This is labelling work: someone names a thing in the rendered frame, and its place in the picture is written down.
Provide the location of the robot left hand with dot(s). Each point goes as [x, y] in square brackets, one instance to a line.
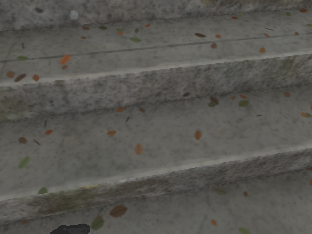
[72, 229]

